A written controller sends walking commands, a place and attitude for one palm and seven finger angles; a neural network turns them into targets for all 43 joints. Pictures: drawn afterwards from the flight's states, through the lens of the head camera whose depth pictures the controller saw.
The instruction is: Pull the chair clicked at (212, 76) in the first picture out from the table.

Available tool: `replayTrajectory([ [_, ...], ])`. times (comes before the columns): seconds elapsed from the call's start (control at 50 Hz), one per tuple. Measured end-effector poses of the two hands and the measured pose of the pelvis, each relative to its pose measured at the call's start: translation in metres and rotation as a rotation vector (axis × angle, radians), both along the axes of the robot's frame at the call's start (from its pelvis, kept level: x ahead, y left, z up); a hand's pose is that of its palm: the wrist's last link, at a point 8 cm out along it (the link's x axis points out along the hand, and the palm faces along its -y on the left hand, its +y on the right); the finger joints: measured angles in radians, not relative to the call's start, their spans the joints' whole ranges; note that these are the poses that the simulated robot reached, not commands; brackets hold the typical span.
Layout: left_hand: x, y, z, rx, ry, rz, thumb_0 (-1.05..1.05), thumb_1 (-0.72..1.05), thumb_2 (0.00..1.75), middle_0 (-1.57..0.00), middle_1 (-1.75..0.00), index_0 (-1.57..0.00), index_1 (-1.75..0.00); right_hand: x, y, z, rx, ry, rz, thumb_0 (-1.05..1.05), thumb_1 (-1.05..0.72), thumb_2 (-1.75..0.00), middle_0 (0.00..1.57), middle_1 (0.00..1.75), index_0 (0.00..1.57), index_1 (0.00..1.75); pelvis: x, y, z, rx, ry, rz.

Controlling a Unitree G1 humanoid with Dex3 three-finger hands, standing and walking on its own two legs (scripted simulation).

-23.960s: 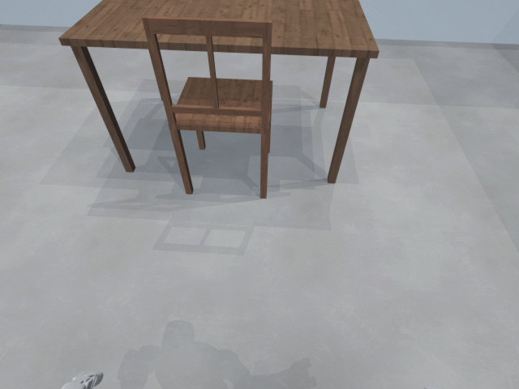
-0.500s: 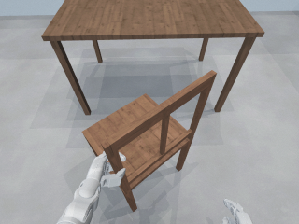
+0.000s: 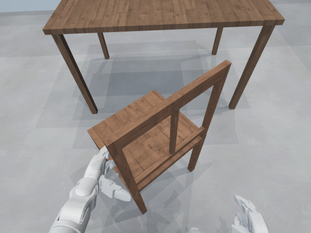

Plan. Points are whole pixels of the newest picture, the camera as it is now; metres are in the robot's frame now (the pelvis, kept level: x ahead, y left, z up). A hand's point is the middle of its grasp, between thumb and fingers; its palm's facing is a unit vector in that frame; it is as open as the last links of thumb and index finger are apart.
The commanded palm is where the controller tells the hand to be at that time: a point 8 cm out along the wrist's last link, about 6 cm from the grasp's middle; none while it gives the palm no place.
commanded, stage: open the thumb and straighten the fingers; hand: left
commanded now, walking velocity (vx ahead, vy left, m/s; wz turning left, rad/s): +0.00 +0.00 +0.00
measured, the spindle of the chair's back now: (173, 133) +0.42 -0.05 -0.07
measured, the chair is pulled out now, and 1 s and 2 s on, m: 0.52 0.52 0.52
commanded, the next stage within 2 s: draw the fingers out of the gap in 0.12 s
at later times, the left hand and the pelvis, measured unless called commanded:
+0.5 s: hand (112, 197) +0.22 +0.12 -0.05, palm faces -0.15 -0.98 -0.16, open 17.4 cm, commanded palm +0.21 +0.17 -0.02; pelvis +0.01 -0.01 -0.01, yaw +1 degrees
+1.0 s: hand (105, 228) +0.15 +0.13 -0.04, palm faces -0.11 -0.98 -0.14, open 17.4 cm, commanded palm +0.13 +0.18 -0.02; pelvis +0.00 +0.00 -0.02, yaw +2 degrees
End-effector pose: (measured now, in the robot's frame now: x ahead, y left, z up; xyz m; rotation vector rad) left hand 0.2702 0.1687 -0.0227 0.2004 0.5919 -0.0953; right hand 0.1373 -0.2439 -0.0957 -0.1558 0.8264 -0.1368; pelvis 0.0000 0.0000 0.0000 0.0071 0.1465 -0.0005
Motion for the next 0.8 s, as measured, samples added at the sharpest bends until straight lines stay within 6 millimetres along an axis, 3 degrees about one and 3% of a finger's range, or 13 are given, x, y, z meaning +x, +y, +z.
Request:
replayTrajectory([
  [0.12,-0.007,0.005,0.001,0.004,-0.002,0.004,-0.01,-0.53,0.21,-0.07,-0.21,-0.08,-0.21,0.007,0.001,0.0,0.001,-0.023,0.011,0.02,-0.9,-0.89,0.2,0.3,0.2,0.3,0.002,-0.003,-0.002,-0.002,0.004,0.006],
  [0.24,-0.01,0.007,0.0,0.003,0.005,0.003,-0.01,-0.53,0.21,-0.03,-0.06,-0.03,-0.07,0.011,-0.006,0.001,-0.023,-0.032,0.017,0.02,-0.9,-0.89,0.2,0.3,0.2,0.3,0.003,-0.004,-0.004,-0.005,0.007,0.015],
  [0.46,-0.051,0.009,-0.004,0.004,0.032,0.002,-0.01,-0.53,0.21,-0.01,-0.01,-0.01,-0.01,0.018,-0.014,0.007,-0.043,-0.089,0.008,0.02,-0.9,-0.9,0.2,0.3,0.2,0.3,0.007,-0.005,-0.008,-0.006,0.015,0.017],
  [0.8,-0.1,0.01,0.001,-0.005,0.037,0.03,-0.01,-0.53,0.21,-0.01,0.0,-0.01,0.0,0.038,0.007,0.01,-0.013,-0.189,0.029,0.02,-0.9,-0.9,0.2,0.3,0.2,0.3,0.003,-0.004,-0.016,-0.012,0.013,0.03],
])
